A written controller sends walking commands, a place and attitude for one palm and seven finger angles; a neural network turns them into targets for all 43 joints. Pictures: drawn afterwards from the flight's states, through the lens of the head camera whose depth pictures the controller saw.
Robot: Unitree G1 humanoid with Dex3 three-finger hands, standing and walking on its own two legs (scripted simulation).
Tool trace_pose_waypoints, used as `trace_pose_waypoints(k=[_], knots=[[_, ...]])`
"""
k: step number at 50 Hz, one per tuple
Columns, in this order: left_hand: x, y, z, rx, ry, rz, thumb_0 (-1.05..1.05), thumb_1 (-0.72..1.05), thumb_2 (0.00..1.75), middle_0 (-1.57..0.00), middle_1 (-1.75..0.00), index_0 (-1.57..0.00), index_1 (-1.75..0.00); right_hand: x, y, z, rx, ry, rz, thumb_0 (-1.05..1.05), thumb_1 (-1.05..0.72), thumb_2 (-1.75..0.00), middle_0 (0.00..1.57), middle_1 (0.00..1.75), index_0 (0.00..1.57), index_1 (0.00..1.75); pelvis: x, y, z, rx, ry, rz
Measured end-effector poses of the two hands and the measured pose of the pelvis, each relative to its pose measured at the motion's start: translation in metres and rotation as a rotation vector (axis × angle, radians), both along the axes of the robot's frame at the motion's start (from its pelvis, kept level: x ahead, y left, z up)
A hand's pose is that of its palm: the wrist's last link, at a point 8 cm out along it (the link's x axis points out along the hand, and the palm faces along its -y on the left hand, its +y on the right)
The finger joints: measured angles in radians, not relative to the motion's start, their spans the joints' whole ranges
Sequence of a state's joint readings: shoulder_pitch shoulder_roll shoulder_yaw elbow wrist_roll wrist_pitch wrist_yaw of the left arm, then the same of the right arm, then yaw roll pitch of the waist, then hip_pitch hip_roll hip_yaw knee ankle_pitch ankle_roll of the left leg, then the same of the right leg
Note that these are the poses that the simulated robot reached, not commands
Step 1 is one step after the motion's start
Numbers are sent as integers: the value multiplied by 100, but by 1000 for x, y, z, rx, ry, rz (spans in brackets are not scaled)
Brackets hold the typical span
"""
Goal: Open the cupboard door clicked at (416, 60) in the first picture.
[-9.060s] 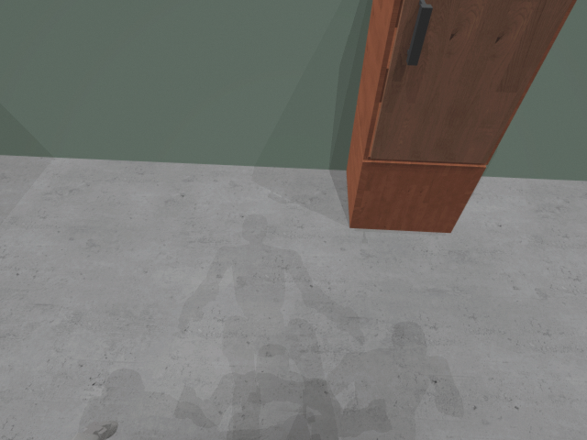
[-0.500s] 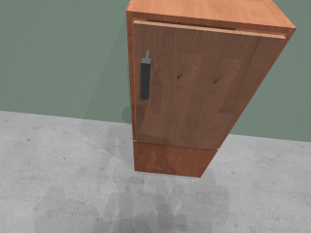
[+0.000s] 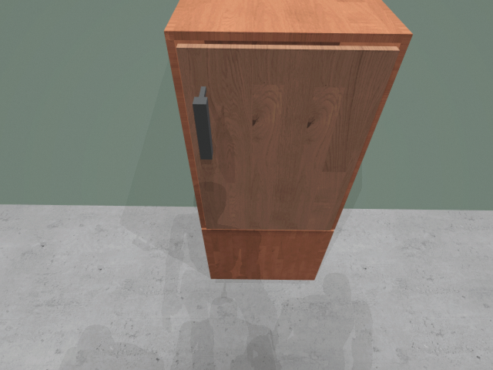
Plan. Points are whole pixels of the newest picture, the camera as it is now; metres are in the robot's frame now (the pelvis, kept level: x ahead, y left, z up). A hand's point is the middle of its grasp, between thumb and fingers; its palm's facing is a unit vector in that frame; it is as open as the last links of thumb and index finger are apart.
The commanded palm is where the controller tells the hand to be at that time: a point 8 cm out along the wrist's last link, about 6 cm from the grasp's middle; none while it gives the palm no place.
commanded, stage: come to a stop and stand still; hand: left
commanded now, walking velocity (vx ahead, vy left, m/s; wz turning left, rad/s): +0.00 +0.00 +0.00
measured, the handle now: (205, 123) +0.57 +0.11 +0.09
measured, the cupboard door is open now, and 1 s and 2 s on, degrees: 0 0 0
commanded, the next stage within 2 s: look again from close up in 0.18 s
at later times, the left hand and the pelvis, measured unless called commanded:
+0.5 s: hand out of the picture +0.00 +0.16 -0.18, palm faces +0.02 -0.98 -0.19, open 7.3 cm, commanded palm none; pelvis +0.01 +0.00 -0.01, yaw +1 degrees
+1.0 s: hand out of the picture +0.04 +0.18 -0.18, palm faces -0.01 -0.98 -0.21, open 7.3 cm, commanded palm none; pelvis +0.02 +0.00 -0.01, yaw -1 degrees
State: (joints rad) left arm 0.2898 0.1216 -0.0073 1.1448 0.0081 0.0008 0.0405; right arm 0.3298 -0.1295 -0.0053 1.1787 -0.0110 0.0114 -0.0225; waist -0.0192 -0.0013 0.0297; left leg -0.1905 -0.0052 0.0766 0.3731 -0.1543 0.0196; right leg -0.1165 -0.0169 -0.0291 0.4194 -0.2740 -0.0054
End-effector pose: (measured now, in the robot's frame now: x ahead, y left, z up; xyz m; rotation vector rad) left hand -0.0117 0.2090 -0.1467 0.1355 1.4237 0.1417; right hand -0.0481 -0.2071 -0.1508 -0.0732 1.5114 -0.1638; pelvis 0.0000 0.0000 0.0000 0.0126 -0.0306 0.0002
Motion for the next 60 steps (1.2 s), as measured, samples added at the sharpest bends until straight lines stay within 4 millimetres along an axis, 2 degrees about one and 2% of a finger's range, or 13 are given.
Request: trace_pose_waypoints(k=[4,9,14,18,24,31,42,48,53,60], knots=[[-6,-6,-1,-8,13,6,0,92,90,-20,-29,-20,-29,-11,3,0,11,26,-9,1,-91,-89,20,30,20,30,-1,-3,0,-1,2,1],[-12,-14,-1,-19,30,14,0,91,90,-20,-29,-20,-29,-11,6,0,21,27,-11,1,-91,-89,20,30,20,30,-1,-5,0,-2,6,1],[-16,-20,-2,-28,40,23,0,91,90,-20,-29,-20,-29,2,6,-1,22,-1,-4,1,-91,-89,20,30,20,30,1,-7,-1,-3,8,0],[-15,-19,-5,-21,15,1,0,91,90,-20,-29,-20,-29,23,3,-6,21,-66,24,1,-91,-89,20,30,20,30,0,-4,-6,-27,20,8],[0,-1,-5,9,-32,0,0,91,90,-21,-30,-20,-29,47,-3,-11,-5,-134,56,2,-93,-89,20,30,20,30,5,4,-11,-18,17,10],[24,19,-2,45,-74,-14,0,91,90,-20,-29,-20,-29,68,-8,-8,-26,-175,69,2,-93,-89,20,30,20,30,13,7,-10,-5,19,-1],[45,28,-1,50,-91,-35,0,91,90,-20,-29,-20,-29,89,-13,-1,-47,-194,81,1,-92,-89,20,30,20,30,21,7,-7,-1,22,-11],[45,25,-3,38,-76,-36,0,91,90,-20,-29,-20,-29,92,-15,1,-55,-192,80,1,-92,-89,20,30,20,30,23,5,-7,0,22,-13],[38,18,-6,24,-37,-40,0,91,90,-20,-29,-20,-29,88,-19,0,-63,-178,64,1,-91,-89,20,30,20,30,22,-1,-9,7,34,-21],[31,-4,-7,35,9,-54,0,91,90,-20,-29,-20,-29,69,-46,-11,-61,-145,14,1,-91,-89,21,30,20,30,15,-27,-15,18,54,-49]])
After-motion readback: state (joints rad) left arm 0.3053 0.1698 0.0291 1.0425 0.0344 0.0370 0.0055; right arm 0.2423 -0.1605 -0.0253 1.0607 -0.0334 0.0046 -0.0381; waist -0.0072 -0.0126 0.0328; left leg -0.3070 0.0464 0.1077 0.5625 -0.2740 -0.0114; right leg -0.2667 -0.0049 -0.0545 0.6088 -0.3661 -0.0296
